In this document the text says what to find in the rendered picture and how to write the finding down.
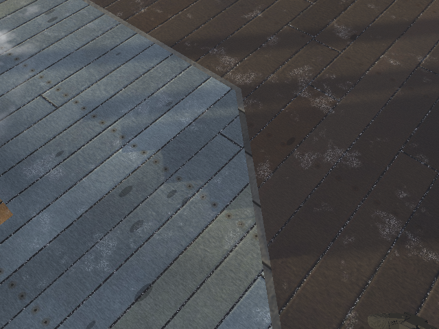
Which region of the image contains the right robot hand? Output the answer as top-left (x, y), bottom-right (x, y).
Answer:
top-left (368, 312), bottom-right (437, 329)

